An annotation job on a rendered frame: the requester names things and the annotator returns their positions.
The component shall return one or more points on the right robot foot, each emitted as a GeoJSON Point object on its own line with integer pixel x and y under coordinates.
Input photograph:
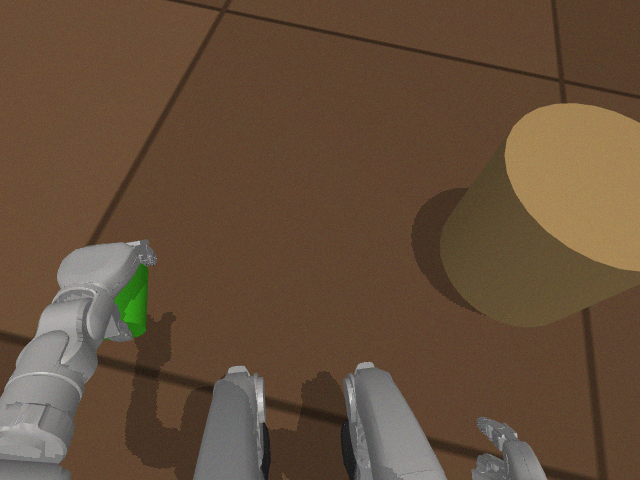
{"type": "Point", "coordinates": [347, 451]}

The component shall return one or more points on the left robot hand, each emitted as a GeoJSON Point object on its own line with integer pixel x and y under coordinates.
{"type": "Point", "coordinates": [110, 267]}

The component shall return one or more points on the right robot hand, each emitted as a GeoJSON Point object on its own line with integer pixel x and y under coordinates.
{"type": "Point", "coordinates": [520, 462]}

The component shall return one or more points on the left robot arm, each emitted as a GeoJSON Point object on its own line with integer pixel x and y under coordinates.
{"type": "Point", "coordinates": [41, 397]}

